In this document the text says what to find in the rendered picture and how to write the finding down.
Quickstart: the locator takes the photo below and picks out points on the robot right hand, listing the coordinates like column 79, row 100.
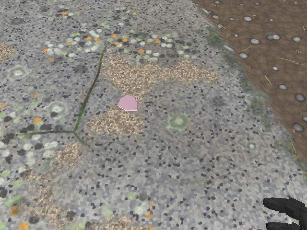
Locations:
column 289, row 206

